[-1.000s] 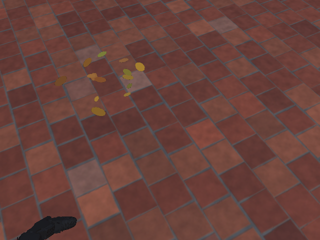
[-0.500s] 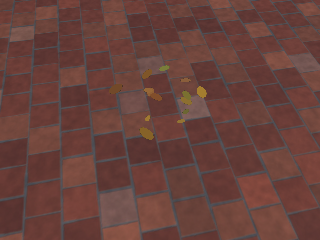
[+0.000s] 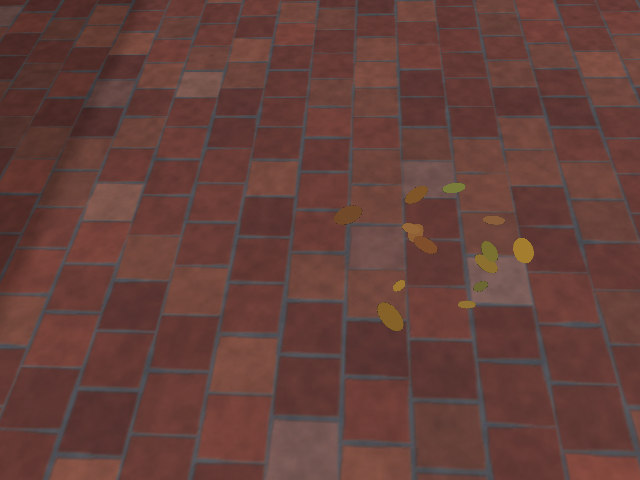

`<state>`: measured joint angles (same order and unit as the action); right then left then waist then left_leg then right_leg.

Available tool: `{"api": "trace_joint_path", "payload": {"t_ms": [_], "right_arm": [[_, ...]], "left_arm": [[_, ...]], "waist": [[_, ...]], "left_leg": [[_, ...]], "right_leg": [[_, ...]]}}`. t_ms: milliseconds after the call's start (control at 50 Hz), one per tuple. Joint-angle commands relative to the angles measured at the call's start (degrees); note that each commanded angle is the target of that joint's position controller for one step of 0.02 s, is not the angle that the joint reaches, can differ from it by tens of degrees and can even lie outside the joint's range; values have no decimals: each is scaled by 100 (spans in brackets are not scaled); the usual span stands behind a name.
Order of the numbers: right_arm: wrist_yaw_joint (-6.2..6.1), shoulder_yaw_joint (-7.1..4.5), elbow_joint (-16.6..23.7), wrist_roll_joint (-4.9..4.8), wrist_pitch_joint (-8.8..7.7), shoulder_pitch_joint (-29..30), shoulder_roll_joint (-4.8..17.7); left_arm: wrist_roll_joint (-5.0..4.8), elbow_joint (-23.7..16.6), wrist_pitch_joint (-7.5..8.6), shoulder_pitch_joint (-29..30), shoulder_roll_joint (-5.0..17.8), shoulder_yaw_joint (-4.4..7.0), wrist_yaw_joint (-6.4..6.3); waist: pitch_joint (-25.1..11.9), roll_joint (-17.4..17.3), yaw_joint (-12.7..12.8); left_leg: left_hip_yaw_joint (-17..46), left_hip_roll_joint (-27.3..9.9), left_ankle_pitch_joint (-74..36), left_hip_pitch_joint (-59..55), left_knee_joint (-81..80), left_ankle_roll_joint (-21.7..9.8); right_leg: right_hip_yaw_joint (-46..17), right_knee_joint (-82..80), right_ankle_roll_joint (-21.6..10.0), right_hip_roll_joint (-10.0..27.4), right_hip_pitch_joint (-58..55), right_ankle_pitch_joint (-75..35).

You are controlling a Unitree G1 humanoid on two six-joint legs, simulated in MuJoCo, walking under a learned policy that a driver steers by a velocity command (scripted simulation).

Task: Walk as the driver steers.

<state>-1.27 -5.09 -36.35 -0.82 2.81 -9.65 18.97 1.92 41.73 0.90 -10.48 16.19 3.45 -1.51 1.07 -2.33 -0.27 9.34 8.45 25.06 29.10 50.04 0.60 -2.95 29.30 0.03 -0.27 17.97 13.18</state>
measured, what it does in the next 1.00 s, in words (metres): steps on the spot: left foot, then right foot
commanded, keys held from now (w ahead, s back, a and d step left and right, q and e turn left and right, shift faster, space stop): q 0.06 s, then no key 0.94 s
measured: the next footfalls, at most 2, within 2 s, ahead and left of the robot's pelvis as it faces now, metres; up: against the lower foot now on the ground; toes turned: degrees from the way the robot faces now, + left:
left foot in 0.30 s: +0.02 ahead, +0.14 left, +0.00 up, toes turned +6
right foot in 0.56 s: +0.05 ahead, -0.11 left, +0.00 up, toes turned +8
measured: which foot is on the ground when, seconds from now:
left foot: up 0.00-0.28, down 0.30-1.00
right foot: down 0.00-0.30, up 0.32-0.54, down 0.56-1.00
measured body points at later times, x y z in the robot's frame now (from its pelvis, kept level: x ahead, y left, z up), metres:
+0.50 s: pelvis +0.00 +0.03 +0.00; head +0.01 +0.04 +0.45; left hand +0.07 +0.32 -0.12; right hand +0.20 -0.19 -0.09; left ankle -0.02 +0.14 -0.74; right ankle +0.01 -0.12 -0.71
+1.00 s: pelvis +0.00 +0.01 +0.00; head +0.00 +0.01 +0.45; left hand +0.04 +0.28 -0.13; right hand +0.12 -0.24 -0.13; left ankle -0.02 +0.14 -0.74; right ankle +0.01 -0.12 -0.74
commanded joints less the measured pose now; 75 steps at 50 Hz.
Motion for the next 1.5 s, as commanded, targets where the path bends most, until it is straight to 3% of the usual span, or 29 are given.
{"api": "trace_joint_path", "payload": {"t_ms": [20,60,100,160,240,280,300,320,340,360,380,420,500,540,560,580,600,620,640,700,900,1240,1260,1300,1320,1360,1420,1460,1500], "right_arm": [[-34,-303,155,12,27,-485,772],[-10,-214,228,-37,91,-359,494],[-4,-134,411,-57,66,27,318],[46,-26,523,7,32,185,152],[99,-30,449,6,35,34,243],[125,-30,264,31,17,-309,200],[100,-44,287,58,14,-345,372],[18,-108,364,121,28,-470,829],[59,-17,328,241,-24,-152,624],[101,46,389,284,-125,44,367],[98,98,278,306,-204,130,236],[81,81,201,197,-290,341,350],[63,154,23,168,-260,467,164],[72,190,-88,114,-227,496,82],[85,200,-187,116,-248,299,31],[104,200,-259,184,-273,119,30],[111,171,-282,193,-273,-45,64],[89,171,-338,197,-257,195,163],[65,157,-340,167,-237,316,139],[6,158,-466,156,-163,272,48],[-45,123,-1129,123,-211,25,51],[-128,191,-2066,91,-246,-269,15],[-133,203,-2150,83,-239,-371,-27],[-149,163,-2185,15,-233,-417,65],[-149,163,-2151,11,-270,-381,65],[-113,185,-2118,-24,-433,-376,-40],[12,225,-2034,-54,-683,-228,-272],[82,243,-2023,-88,-786,-271,-351],[110,224,-2299,-122,-838,-1022,-323]], "left_arm": [[-112,-576,55,534,690,181,-77],[-123,-562,-3,444,677,156,-103],[-90,-483,-61,151,740,185,-114],[-130,-435,-108,112,939,255,-70],[-265,-330,-120,135,1060,278,35],[-364,-221,-113,131,936,215,45],[-310,-96,-62,-161,760,147,67],[-7,-191,12,-275,356,-3,134],[-36,-324,27,34,317,-26,101],[-89,-299,-8,282,656,49,56],[-135,-266,-32,346,679,79,50],[-119,-101,-120,158,714,125,0],[-181,88,-105,-64,429,35,50],[-155,178,-79,-165,362,-5,71],[-82,185,-70,-148,477,-2,75],[-62,140,-72,-127,747,36,61],[-139,264,-76,-45,1038,125,62],[-155,253,-59,-26,762,83,89],[-114,315,-35,-25,618,37,91],[-98,439,51,-31,514,-7,67],[-137,834,43,-117,469,-54,-21],[-166,1459,-12,-233,322,-114,-55],[-175,1539,-24,-342,288,-119,-65],[-246,1547,-54,-348,400,-74,-101],[-258,1509,-34,-338,425,-68,-111],[-307,1506,94,-497,458,-51,-90],[-358,1615,263,-949,683,41,-14],[-375,1562,293,-872,777,74,22],[-389,1279,296,-153,680,31,59]], "waist": [[-368,930,-181],[-243,986,-75],[-291,1152,170],[-520,1319,260],[-552,1420,226],[-493,1257,-5],[-637,916,42],[-1039,-520,230],[-843,-1224,157],[-603,-829,-22],[-519,-831,13],[-349,-800,55],[-436,-568,125],[-435,-433,239],[-450,-236,187],[-371,110,22],[-208,676,-208],[-106,524,38],[-54,504,46],[-63,540,49],[-17,200,95],[83,242,58],[-43,248,54],[253,310,39],[523,336,47],[771,422,89],[635,909,201],[663,1174,69],[728,1037,-420]], "left_leg": [[-145,-408,68,731,1922,328],[-427,-492,-195,758,1953,466],[-569,-576,-254,756,1307,542],[-731,-749,5,48,191,510],[-1041,-711,-330,-902,-1315,306],[-1155,-627,-1594,-1811,-2945,14],[-683,-950,-2335,-2595,-3156,-159],[677,-2179,-4287,-3472,-2869,-540],[1057,-2731,-4078,-2577,-2903,-1405],[965,-2517,-3435,-2286,-3079,-1533],[785,-2323,-3167,-2247,-3119,-1391],[576,-2154,-3282,-2143,-3073,-1223],[225,-1914,-3688,-1978,-2852,-1167],[135,-1752,-3187,-1877,-2739,-989],[105,-1602,-2568,-1773,-2736,-756],[-15,-1353,-1778,-1637,-2659,-541],[-268,-1090,-1405,-1639,-2783,-382],[-381,-1009,-1231,-1784,-2643,-264],[-428,-995,-1209,-1791,-2575,-247],[-429,-1011,-1512,-1788,-2543,-253],[-503,-989,-1711,-1770,-2584,-134],[-624,-956,-1851,-1817,-2641,-91],[-704,-883,-1266,-1857,-2640,-112],[-797,-738,769,-1427,-2488,-276],[-723,-777,1337,-1114,-2479,-362],[-612,-880,1337,-782,-2342,-460],[-909,-760,434,-431,-1553,-409],[-1084,-746,-14,-713,-1334,-500],[-959,-792,-183,-1948,-2247,-688]], "right_leg": [[-1232,-955,-1014,1608,-870,-1830],[-682,-994,-1027,1383,-863,-2060],[-572,-976,-1150,1362,-1230,-2178],[-459,-857,-1245,1487,-1353,-2397],[-498,-682,-1267,1583,-1199,-2499],[-344,-400,-963,1406,-851,-2225],[-186,-199,-546,1234,-379,-1565],[355,838,0,715,426,268],[344,904,267,421,641,1842],[195,1327,387,495,552,1895],[124,1466,411,487,615,1761],[22,1607,511,517,605,1500],[180,954,545,426,-45,939],[270,-246,468,360,-620,-215],[112,-530,395,447,-964,-1068],[-100,-560,275,676,-1098,-1716],[22,-324,71,594,-776,-1088],[33,-446,-13,514,-507,-541],[6,-542,12,506,-428,-359],[49,-572,99,450,-495,-440],[116,-569,48,354,-611,-330],[217,-637,15,221,-632,-457],[283,-643,-9,152,-674,129],[236,-584,-209,93,-320,2074],[70,-650,-324,183,-88,2699],[-364,-758,-541,445,-25,2981],[-1492,-1276,-997,1141,-530,3127],[-2080,-1657,-1225,1550,-356,3053],[-1421,-1215,-946,1163,492,2344]]}}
